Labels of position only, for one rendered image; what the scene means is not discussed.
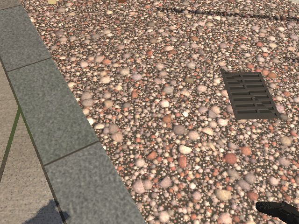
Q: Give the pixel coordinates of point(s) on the right robot hand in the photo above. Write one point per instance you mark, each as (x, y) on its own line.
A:
(284, 211)

